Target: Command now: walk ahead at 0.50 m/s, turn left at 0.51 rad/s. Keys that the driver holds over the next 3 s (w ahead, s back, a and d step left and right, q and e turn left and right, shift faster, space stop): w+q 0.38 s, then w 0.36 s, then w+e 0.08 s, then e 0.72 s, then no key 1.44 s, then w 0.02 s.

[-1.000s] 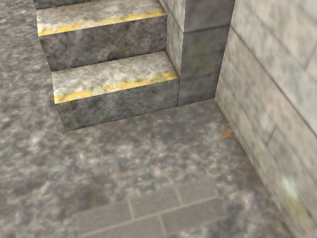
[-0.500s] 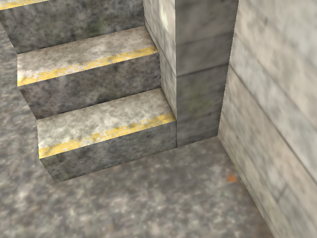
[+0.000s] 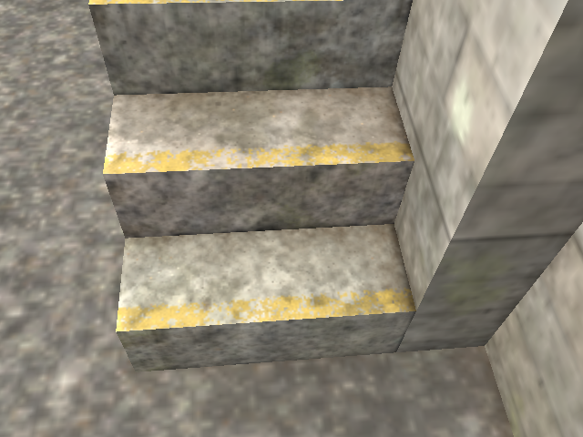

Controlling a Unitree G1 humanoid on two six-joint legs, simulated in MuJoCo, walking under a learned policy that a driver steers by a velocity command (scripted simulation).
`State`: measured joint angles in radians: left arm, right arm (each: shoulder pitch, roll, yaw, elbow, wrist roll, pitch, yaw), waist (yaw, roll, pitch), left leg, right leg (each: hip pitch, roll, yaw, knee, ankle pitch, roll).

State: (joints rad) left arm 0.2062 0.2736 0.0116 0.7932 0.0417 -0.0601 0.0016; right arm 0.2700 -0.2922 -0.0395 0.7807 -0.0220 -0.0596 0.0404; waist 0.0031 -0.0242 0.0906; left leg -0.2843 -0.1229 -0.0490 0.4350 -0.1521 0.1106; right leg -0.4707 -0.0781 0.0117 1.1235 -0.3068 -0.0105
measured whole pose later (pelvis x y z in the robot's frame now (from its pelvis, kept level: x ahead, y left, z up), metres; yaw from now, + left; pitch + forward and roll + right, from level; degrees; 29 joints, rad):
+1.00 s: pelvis +0.36 +0.08 +0.00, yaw +15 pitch +0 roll +1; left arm 0.28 0.17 -0.02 0.86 -0.01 -0.02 0.05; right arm 0.23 -0.19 0.03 0.86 -0.03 -0.06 -0.02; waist 0.01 -0.03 0.02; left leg -0.15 -0.06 0.09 0.37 -0.23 0.08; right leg -0.32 -0.01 -0.03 0.72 -0.30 -0.01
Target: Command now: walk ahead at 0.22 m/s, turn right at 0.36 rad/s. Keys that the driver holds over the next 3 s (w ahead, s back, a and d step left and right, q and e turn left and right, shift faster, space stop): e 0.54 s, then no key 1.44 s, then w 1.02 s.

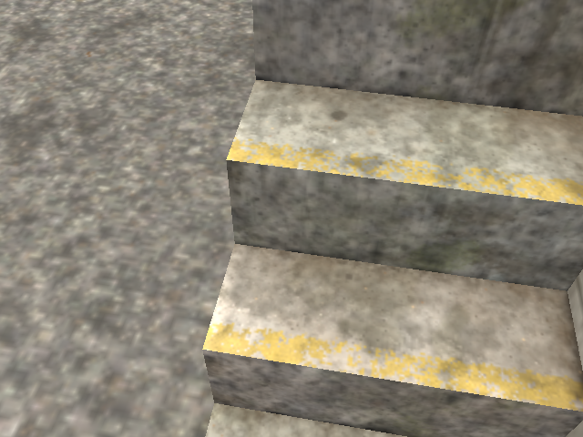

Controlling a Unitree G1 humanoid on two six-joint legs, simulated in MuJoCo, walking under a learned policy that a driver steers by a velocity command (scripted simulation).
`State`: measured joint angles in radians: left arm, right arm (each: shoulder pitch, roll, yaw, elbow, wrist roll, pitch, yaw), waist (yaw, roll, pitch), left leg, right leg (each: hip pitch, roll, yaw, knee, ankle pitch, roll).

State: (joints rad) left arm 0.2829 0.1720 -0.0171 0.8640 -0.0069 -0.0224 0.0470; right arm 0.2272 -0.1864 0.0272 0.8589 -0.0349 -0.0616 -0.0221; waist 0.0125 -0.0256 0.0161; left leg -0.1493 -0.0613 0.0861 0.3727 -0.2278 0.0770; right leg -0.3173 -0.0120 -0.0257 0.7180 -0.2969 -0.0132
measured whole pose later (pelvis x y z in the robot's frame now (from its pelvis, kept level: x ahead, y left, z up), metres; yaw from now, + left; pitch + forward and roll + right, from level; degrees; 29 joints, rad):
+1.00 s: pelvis -0.13 +0.03 -0.01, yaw -25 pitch +0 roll +1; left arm 0.18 0.18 0.00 0.76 0.05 -0.03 0.02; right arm 0.20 -0.24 -0.06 0.70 -0.03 0.00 -0.04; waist -0.04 0.03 0.00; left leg -0.30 0.03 0.01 0.48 -0.18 -0.03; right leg -0.23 0.01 -0.01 0.53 -0.31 -0.02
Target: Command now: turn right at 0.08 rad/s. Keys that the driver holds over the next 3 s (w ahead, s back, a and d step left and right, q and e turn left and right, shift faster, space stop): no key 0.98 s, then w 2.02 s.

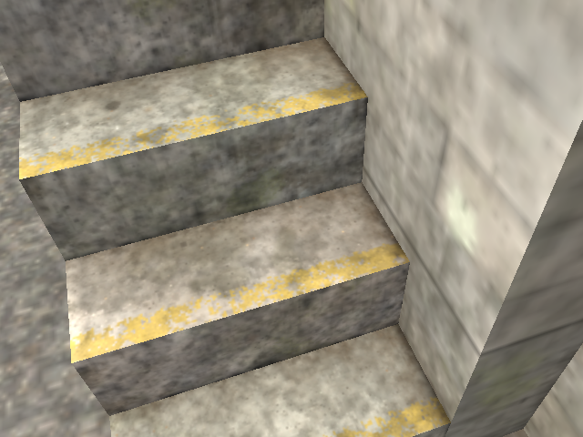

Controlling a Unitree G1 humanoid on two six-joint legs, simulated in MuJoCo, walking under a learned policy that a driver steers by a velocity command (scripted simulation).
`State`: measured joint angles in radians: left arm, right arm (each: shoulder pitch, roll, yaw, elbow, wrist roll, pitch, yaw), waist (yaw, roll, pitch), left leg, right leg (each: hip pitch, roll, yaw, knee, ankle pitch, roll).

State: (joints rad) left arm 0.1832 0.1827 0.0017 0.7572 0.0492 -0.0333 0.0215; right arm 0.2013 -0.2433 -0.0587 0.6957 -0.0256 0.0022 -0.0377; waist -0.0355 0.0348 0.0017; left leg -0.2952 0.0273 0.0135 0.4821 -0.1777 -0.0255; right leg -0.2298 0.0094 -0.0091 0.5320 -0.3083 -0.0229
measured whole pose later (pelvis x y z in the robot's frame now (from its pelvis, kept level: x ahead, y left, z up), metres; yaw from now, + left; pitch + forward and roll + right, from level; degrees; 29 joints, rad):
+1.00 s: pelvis +0.01 +0.00 +0.01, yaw +0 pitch +0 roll +1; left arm 0.16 0.27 -0.03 1.04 0.03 -0.05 0.01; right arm 0.10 -0.24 -0.03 1.01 0.00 0.00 -0.04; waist 0.00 0.01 0.02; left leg -0.22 0.02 -0.01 0.36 -0.15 -0.03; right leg -0.16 0.01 -0.01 0.41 -0.26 -0.02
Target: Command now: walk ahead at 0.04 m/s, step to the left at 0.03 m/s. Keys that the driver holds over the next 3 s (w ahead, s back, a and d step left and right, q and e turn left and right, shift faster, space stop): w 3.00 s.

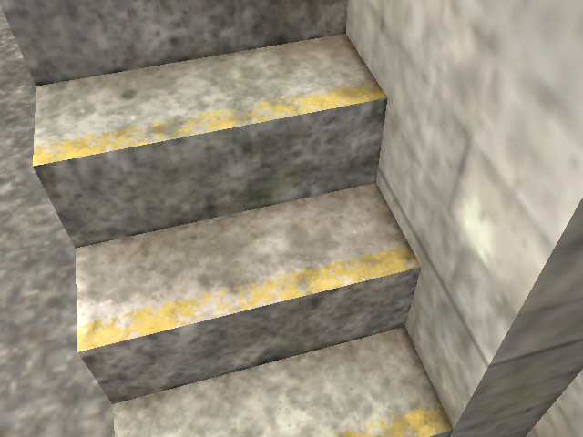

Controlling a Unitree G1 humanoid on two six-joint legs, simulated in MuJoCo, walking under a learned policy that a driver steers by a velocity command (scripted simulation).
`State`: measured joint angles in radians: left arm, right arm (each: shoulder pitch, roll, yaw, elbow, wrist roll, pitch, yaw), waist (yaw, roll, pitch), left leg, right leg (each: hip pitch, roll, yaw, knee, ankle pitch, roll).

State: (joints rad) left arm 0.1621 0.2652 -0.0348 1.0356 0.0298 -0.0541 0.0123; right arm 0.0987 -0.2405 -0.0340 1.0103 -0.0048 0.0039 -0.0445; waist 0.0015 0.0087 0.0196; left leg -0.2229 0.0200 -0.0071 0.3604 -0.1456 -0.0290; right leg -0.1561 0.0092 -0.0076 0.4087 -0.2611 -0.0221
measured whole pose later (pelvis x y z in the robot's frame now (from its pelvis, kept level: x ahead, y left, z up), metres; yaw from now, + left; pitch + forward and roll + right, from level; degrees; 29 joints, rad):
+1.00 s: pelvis +0.04 +0.03 +0.01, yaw +1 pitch +1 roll +1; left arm 0.11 0.23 -0.01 1.03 0.00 -0.08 0.03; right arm 0.05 -0.27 0.01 1.11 -0.01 -0.05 -0.03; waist 0.01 -0.01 -0.01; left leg -0.11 -0.04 -0.01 0.23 -0.13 0.01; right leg -0.03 -0.05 -0.01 0.25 -0.24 0.03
